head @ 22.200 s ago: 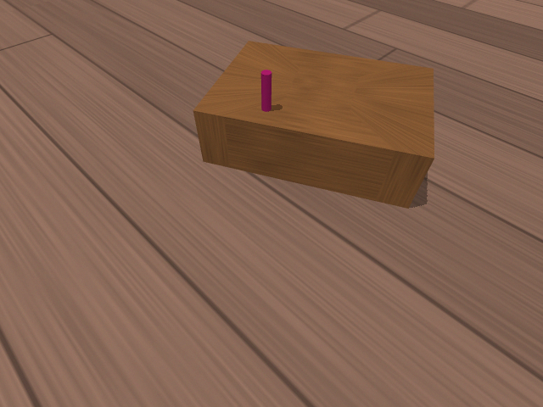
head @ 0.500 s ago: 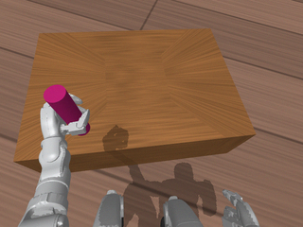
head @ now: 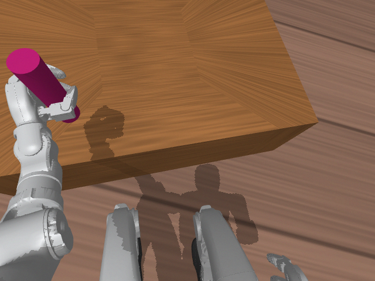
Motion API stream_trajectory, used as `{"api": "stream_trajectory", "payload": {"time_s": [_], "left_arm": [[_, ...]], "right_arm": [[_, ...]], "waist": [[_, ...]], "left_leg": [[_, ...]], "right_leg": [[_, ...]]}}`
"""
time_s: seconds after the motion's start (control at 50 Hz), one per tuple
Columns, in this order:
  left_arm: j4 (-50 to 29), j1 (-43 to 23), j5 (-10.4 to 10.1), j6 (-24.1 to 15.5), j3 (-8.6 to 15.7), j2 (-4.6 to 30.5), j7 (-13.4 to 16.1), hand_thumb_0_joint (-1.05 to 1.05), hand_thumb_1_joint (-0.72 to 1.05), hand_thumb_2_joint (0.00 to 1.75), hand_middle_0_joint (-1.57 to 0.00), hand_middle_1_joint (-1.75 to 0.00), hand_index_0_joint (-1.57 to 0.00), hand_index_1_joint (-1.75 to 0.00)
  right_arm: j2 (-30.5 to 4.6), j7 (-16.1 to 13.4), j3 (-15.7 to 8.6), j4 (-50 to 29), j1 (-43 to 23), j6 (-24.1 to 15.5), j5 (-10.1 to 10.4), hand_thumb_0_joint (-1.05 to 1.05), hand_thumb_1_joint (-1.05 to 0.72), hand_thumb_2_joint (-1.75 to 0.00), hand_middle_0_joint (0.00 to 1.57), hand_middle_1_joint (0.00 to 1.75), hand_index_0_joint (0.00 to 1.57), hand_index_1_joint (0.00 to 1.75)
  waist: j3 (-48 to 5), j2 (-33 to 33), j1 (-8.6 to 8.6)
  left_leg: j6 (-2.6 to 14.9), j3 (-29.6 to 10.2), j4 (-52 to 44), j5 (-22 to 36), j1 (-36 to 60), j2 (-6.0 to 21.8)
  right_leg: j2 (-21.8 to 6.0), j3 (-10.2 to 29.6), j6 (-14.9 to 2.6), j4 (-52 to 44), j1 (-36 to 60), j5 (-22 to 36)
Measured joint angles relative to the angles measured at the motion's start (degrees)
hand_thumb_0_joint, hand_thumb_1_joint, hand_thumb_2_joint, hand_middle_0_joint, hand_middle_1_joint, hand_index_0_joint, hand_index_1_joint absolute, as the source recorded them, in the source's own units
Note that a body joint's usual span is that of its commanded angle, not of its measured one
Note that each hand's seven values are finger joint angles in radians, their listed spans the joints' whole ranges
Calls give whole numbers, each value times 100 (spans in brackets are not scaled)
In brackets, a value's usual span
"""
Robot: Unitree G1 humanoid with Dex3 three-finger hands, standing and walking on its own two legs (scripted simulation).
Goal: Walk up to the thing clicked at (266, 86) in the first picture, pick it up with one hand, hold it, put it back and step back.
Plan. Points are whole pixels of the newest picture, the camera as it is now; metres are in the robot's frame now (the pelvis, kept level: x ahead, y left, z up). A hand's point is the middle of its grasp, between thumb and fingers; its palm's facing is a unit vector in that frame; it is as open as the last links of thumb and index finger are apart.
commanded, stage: crouch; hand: left
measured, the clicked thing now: (51, 92) +0.47 +0.24 +0.02
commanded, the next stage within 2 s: lower in 0.44 s
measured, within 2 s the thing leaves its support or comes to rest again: rests again in 1.46 s
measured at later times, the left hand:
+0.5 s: hand (63, 95) +0.51 +0.24 -0.05, palm faces +0.26 -0.97 +0.00, open 6.5 cm
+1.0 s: hand (73, 108) +0.51 +0.24 -0.12, palm faces +0.24 -0.97 +0.00, open 6.5 cm
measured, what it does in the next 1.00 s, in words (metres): lowers itself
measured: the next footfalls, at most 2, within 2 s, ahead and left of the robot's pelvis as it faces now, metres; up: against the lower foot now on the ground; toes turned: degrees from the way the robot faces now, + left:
none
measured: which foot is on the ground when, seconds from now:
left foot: down 0.00-1.00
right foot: down 0.00-1.00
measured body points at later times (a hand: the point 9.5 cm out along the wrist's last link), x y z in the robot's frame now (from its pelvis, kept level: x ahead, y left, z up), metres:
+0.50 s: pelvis -0.01 -0.01 -0.05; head +0.19 +0.04 +0.35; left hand +0.49 +0.29 -0.04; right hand +0.06 -0.27 -0.17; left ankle +0.07 +0.13 -0.54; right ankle +0.03 -0.14 -0.54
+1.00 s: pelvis -0.02 -0.01 -0.12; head +0.20 +0.05 +0.27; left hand +0.49 +0.30 -0.12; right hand +0.04 -0.27 -0.23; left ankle +0.07 +0.13 -0.54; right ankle +0.03 -0.14 -0.54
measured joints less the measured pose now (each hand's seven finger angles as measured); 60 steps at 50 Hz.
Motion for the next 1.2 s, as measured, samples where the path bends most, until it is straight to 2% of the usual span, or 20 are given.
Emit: {"api": "stream_trajectory", "payload": {"time_s": [0.16, 0.28, 0.5, 0.68, 0.88, 1.2], "left_arm": [[184, -394, 59, 140, 62, 415, -129, -1, -4, 120, -90, -124, -94, -123], [188, -504, -22, 308, 144, 499, -214, -1, -3, 120, -90, -124, -94, -124], [370, -800, 24, 364, 362, 833, -366, -1, -3, 120, -90, -124, -94, -124], [386, -883, -12, 470, 394, 926, -491, -1, -4, 120, -90, -123, -94, -123], [356, -988, 82, 393, 461, 1013, -532, -1, -4, 120, -91, -123, -95, -123], [487, -1234, 112, 550, 577, 1302, -559, -1, -3, 120, -90, -124, -94, -124]], "right_arm": [[-96, -38, 7, -61, -42, 46, -28, 0, -90, -90, 20, 30, 20, 30], [-121, -88, 76, -66, -69, 47, 1, 0, -90, -90, 20, 30, 20, 30], [-106, -130, 177, -104, -144, 46, -30, 0, -90, -90, 20, 30, 20, 30], [-114, -119, 216, -133, -145, 62, -49, 0, -90, -90, 20, 30, 20, 30], [-132, -78, 260, -186, -241, 80, -124, 0, -91, -90, 20, 30, 20, 30], [-158, -105, 388, -212, -286, 163, -160, 0, -91, -90, 21, 30, 21, 30]], "waist": [[-1, -33, -85], [11, -22, -84], [18, -45, -157], [32, -77, -159], [148, -138, -204], [269, -103, -252]], "left_leg": [[-32, -95, 441, -18, -635, -2], [-41, -124, 608, -39, -864, 27], [-68, -191, 996, -136, -1291, 76], [-64, -225, 1331, -217, -1629, 74], [-52, -280, 1912, -292, -2174, 78], [-81, -385, 2568, -303, -2763, 70]], "right_leg": [[26, -61, -17, 454, -605, -57], [63, -72, -22, 629, -842, -78], [131, -103, -37, 1021, -1272, -179], [146, -111, -22, 1349, -1587, -274], [183, -117, 15, 1942, -2109, -383], [231, -158, 25, 2643, -2686, -454]]}}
